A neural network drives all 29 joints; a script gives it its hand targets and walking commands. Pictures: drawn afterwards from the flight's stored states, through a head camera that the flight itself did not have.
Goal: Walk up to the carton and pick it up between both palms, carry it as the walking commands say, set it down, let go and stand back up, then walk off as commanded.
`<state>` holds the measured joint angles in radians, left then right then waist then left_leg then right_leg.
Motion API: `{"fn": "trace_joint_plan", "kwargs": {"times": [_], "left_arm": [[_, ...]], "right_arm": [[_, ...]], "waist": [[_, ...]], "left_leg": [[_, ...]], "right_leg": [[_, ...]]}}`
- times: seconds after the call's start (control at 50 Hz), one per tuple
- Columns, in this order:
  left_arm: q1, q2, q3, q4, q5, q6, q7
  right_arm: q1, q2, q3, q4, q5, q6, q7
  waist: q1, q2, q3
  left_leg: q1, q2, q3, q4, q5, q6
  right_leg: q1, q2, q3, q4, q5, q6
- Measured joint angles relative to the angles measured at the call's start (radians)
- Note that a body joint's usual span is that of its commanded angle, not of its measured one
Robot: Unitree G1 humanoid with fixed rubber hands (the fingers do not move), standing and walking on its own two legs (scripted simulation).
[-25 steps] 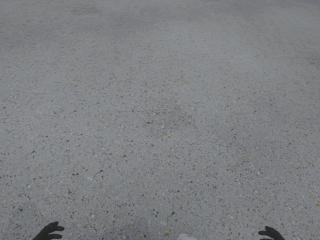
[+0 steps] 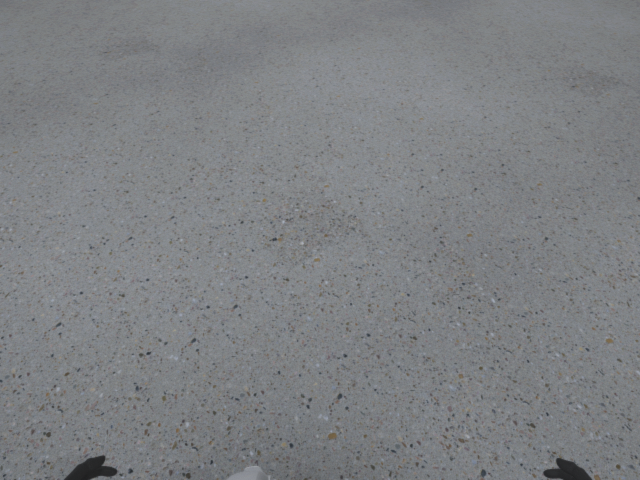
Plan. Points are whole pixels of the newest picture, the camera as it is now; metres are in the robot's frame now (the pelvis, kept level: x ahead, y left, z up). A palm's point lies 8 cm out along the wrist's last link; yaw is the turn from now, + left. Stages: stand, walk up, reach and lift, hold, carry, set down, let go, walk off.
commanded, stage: walk up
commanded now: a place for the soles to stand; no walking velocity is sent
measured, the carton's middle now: out of the picture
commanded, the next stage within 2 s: none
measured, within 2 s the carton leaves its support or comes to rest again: neither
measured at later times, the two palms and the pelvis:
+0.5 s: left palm out of the picture +0.05 +0.30 -0.10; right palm out of the picture -0.01 -0.31 -0.03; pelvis -0.10 +0.03 +0.00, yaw -6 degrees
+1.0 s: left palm out of the picture +0.00 +0.28 -0.10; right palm out of the picture -0.15 -0.31 -0.06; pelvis -0.18 +0.02 +0.00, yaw -15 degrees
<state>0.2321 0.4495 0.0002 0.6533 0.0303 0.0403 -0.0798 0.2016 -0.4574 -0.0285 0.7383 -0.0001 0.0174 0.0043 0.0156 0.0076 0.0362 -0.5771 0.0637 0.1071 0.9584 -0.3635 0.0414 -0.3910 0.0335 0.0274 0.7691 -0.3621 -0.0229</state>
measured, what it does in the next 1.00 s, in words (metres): walks backwards: left foot, then right foot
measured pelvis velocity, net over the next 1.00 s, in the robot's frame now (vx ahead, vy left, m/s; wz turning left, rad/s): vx -0.18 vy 0.02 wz -0.26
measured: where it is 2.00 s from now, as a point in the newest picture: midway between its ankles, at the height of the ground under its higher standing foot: outside the picture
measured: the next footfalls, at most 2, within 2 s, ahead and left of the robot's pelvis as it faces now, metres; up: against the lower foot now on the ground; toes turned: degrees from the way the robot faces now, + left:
left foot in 0.18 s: +0.06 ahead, +0.11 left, +0.00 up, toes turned +5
right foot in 0.60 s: -0.12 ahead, -0.12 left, +0.00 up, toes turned -9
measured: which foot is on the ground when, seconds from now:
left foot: up 0.00-0.16, down 0.18-0.62, up 0.64-0.86, down 0.88-1.00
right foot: down 0.00-0.20, up 0.22-0.58, down 0.60-0.90, up 0.92-1.00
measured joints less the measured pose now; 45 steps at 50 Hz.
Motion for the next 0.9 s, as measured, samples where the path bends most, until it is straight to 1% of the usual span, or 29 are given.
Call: {"fn": "trace_joint_plan", "kwargs": {"times": [0.1, 0.14, 0.16, 0.18, 0.22, 0.26, 0.3, 0.4, 0.48, 0.56, 0.6, 0.62, 0.64, 0.66, 0.68, 0.72, 0.78, 0.82, 0.84, 0.88, 0.9], "left_arm": [[0.000, 0.000, 0.000, 0.000, 0.000, 0.000, 0.017], [0.000, 0.000, 0.000, 0.000, 0.000, 0.000, 0.020], [0.000, -0.001, 0.000, 0.000, 0.000, 0.000, 0.020], [-0.002, 0.000, 0.000, 0.000, 0.000, 0.000, 0.020], [-0.008, -0.005, -0.001, 0.000, 0.000, 0.001, 0.020], [-0.006, -0.010, -0.001, 0.000, 0.000, 0.001, 0.014], [-0.006, -0.008, -0.001, 0.000, 0.000, 0.001, 0.005], [-0.006, -0.006, -0.001, 0.000, 0.000, 0.006, -0.026], [-0.005, -0.006, -0.001, 0.000, 0.000, 0.018, -0.044], [0.000, -0.006, 0.000, 0.000, 0.000, 0.027, -0.058], [0.014, -0.005, 0.000, 0.000, 0.000, 0.027, -0.062], [0.021, 0.000, 0.001, -0.001, 0.000, 0.027, -0.062], [0.022, -0.001, 0.002, 0.002, 0.000, 0.028, -0.060], [0.023, -0.010, 0.002, 0.006, 0.000, 0.030, -0.057], [0.024, -0.015, 0.002, 0.005, 0.000, 0.032, -0.053], [0.024, -0.016, 0.002, 0.005, 0.000, 0.032, -0.042], [0.024, -0.016, 0.002, 0.005, 0.002, 0.033, -0.027], [0.024, -0.017, 0.002, 0.005, 0.002, 0.033, -0.020], [0.024, -0.017, 0.001, 0.005, 0.002, 0.033, -0.017], [0.023, -0.017, 0.001, 0.005, 0.002, 0.033, -0.014], [0.018, -0.016, 0.001, 0.005, 0.002, 0.033, -0.012]], "right_arm": [[0.000, 0.006, 0.000, 0.000, 0.000, -0.008, 0.000], [0.000, 0.015, 0.000, 0.000, 0.000, -0.011, 0.000], [0.001, 0.020, 0.000, 0.000, 0.000, -0.017, 0.000], [0.000, 0.027, 0.000, 0.000, 0.000, -0.023, -0.001], [0.000, 0.051, 0.004, 0.001, 0.000, -0.032, -0.001], [0.000, 0.064, 0.008, 0.001, 0.000, -0.038, -0.001], [0.000, 0.070, 0.008, 0.001, 0.000, -0.044, -0.001], [0.000, 0.057, 0.008, 0.001, 0.000, -0.058, -0.001], [0.000, 0.025, 0.008, 0.001, 0.000, -0.059, -0.001], [0.000, -0.006, 0.000, 0.001, 0.000, -0.054, -0.001], [0.000, -0.020, -0.007, 0.001, 0.000, -0.044, -0.001], [0.000, -0.025, -0.011, 0.001, 0.000, -0.039, -0.001], [0.000, -0.030, -0.016, 0.002, 0.000, -0.033, -0.002], [0.000, -0.033, -0.020, 0.007, 0.000, -0.024, -0.004], [0.000, -0.032, -0.020, 0.014, 0.000, -0.016, -0.006], [0.001, -0.020, -0.020, 0.038, 0.000, -0.011, -0.007], [0.001, -0.004, -0.020, 0.055, 0.000, -0.012, -0.007], [0.001, 0.005, -0.020, 0.055, 0.000, -0.021, -0.007], [0.001, 0.012, -0.020, 0.055, 0.000, -0.025, -0.007], [0.002, 0.029, -0.019, 0.054, 0.000, -0.037, -0.007], [0.001, 0.044, -0.019, 0.055, 0.000, -0.042, -0.008]], "waist": [[0.000, 0.025, 0.000], [0.000, 0.023, -0.001], [-0.001, 0.021, -0.001], [-0.002, 0.015, 0.000], [-0.004, -0.016, 0.011], [-0.004, -0.031, 0.010], [-0.003, -0.048, 0.010], [-0.003, -0.090, 0.003], [-0.002, -0.101, 0.003], [-0.002, -0.088, -0.001], [-0.001, -0.073, -0.015], [0.000, -0.068, -0.024], [0.002, -0.057, -0.028], [0.002, -0.033, -0.029], [0.003, -0.019, -0.028], [0.002, -0.008, -0.029], [0.001, 0.002, -0.031], [0.001, 0.009, -0.031], [0.001, 0.010, -0.032], [0.001, 0.011, -0.032], [-0.003, -0.003, -0.027]], "left_leg": [[0.022, -0.004, -0.013, -0.001, 0.000, 0.000], [0.052, -0.007, -0.013, -0.047, -0.001, 0.000], [0.077, -0.009, -0.014, -0.097, -0.002, 0.000], [0.098, -0.013, -0.013, -0.151, 0.001, 0.001], [0.096, -0.024, -0.003, -0.167, 0.028, 0.013], [0.099, -0.017, 0.005, -0.185, 0.053, 0.022], [0.107, -0.005, 0.014, -0.211, 0.078, 0.024], [0.117, 0.007, 0.045, -0.281, 0.140, 0.025], [0.117, 0.018, 0.078, -0.304, 0.174, 0.025], [0.116, 0.041, 0.114, -0.305, 0.193, 0.025], [0.106, 0.058, 0.131, -0.290, 0.192, 0.023], [0.086, 0.065, 0.136, -0.262, 0.170, 0.021], [0.055, 0.071, 0.125, -0.215, 0.112, 0.019], [0.028, 0.071, 0.097, -0.168, 0.046, 0.018], [0.005, 0.065, 0.077, -0.116, 0.006, 0.016], [-0.028, 0.037, 0.047, -0.020, -0.010, 0.012], [-0.026, 0.007, 0.029, 0.044, -0.011, 0.012], [0.002, -0.003, 0.022, 0.020, -0.011, 0.012], [0.025, -0.007, 0.021, -0.017, -0.012, 0.012], [0.095, -0.011, 0.018, -0.163, 0.007, 0.013], [0.097, -0.015, 0.020, -0.190, 0.044, 0.018]], "right_leg": [[-0.054, 0.015, -0.001, -0.001, 0.033, 0.000], [-0.075, 0.017, -0.001, -0.001, 0.047, 0.000], [-0.086, 0.019, -0.001, -0.001, 0.054, 0.000], [-0.097, 0.019, 0.000, -0.001, 0.061, 0.001], [-0.104, 0.011, 0.007, 0.005, 0.054, 0.002], [-0.125, 0.014, 0.006, 0.064, 0.012, 0.002], [-0.145, 0.012, 0.007, 0.130, 0.012, 0.002], [-0.152, -0.019, 0.007, 0.200, 0.011, 0.002], [-0.116, -0.045, 0.008, 0.200, 0.011, 0.002], [-0.047, -0.055, 0.008, 0.188, 0.011, 0.002], [0.017, -0.055, 0.009, 0.121, -0.008, 0.002], [0.053, -0.057, 0.010, 0.055, -0.088, 0.002], [0.059, -0.052, 0.009, 0.027, -0.165, 0.008], [0.045, -0.037, 0.006, 0.029, -0.149, 0.010], [0.033, -0.027, 0.006, 0.027, -0.108, 0.010], [0.021, -0.023, 0.006, 0.008, -0.041, 0.010], [0.002, -0.019, 0.006, -0.007, -0.011, 0.010], [-0.021, -0.008, 0.005, -0.007, -0.001, 0.010], [-0.033, -0.002, 0.005, -0.007, 0.005, 0.010], [-0.058, 0.013, 0.004, -0.007, 0.017, 0.011], [-0.066, 0.012, 0.007, -0.007, 0.021, 0.011]]}}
